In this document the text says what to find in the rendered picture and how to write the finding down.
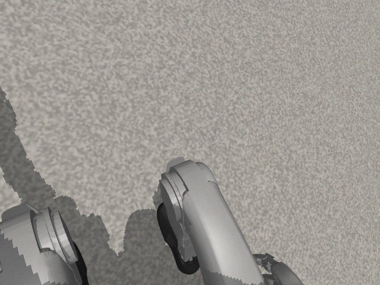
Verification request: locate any left robot foot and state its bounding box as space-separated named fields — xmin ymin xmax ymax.
xmin=73 ymin=241 xmax=89 ymax=285

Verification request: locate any right robot hand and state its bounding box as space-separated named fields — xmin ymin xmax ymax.
xmin=253 ymin=253 xmax=303 ymax=285

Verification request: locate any right robot foot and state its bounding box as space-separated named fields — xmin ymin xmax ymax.
xmin=157 ymin=203 xmax=200 ymax=274

